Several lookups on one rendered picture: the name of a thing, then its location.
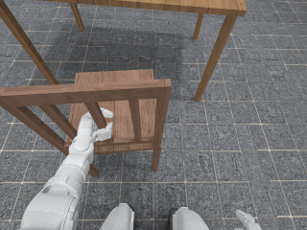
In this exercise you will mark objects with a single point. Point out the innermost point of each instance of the robot right foot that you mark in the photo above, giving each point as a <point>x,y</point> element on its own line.
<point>170,217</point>

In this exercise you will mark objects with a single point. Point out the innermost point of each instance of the robot left hand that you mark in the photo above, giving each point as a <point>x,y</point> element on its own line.
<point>87,126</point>

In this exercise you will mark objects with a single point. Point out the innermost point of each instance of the left robot upper arm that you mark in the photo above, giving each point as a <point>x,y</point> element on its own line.
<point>52,212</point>

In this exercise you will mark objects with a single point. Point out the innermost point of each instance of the chair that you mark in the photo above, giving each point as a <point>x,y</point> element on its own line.
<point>139,104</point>

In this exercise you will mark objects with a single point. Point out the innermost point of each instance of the robot left forearm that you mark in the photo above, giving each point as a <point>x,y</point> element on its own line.
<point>72,173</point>

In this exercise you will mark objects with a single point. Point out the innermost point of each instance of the table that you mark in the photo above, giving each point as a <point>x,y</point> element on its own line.
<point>230,8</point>

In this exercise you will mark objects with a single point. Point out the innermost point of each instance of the left robot shin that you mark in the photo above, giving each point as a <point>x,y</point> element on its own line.
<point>124,204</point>

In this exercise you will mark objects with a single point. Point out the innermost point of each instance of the robot right hand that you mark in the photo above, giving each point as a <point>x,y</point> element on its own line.
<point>247,220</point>

